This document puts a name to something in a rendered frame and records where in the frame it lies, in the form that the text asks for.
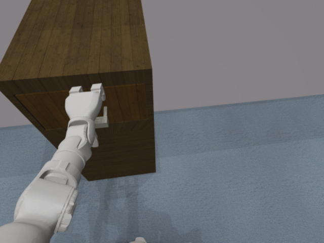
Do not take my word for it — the robot left forearm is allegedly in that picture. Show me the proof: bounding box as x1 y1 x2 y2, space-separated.
14 117 95 221

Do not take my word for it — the robot left upper arm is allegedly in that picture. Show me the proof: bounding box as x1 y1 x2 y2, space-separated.
0 178 79 243

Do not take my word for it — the left robot hand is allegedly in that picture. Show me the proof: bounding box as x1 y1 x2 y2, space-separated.
65 83 106 147

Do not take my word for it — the drawer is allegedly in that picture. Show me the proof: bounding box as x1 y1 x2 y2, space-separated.
16 83 147 130

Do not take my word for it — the cabinet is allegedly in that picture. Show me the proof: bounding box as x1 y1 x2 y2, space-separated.
0 0 156 181

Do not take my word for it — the handle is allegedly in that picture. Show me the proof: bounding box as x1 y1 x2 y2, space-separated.
94 106 109 128

